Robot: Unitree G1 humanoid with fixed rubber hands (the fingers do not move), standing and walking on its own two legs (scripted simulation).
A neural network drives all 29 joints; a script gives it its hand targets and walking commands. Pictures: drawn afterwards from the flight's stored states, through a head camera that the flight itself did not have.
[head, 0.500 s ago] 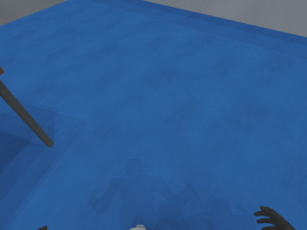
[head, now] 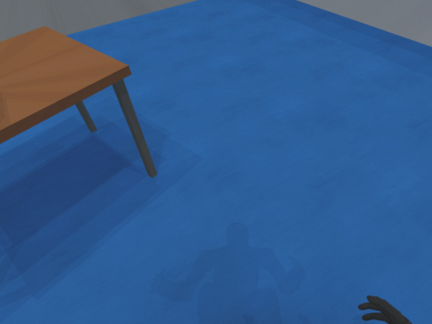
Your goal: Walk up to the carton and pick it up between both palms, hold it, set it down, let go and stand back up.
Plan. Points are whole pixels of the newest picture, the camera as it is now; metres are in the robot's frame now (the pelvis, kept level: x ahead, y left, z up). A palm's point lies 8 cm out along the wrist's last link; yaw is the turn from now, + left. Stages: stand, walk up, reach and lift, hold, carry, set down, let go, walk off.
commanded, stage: walk up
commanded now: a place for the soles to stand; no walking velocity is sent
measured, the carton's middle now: out of the picture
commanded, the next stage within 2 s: none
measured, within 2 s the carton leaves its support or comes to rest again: neither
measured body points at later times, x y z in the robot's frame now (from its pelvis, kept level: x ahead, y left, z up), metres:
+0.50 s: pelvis +0.07 +0.04 +0.00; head +0.10 +0.02 +0.44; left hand +0.06 +0.40 -0.05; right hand +0.28 -0.20 -0.11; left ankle +0.06 +0.13 -0.70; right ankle +0.12 -0.08 -0.72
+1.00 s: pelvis +0.17 +0.12 -0.01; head +0.21 +0.12 +0.44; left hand +0.10 +0.47 -0.07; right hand +0.42 -0.10 -0.11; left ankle +0.12 +0.21 -0.72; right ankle +0.27 +0.02 -0.72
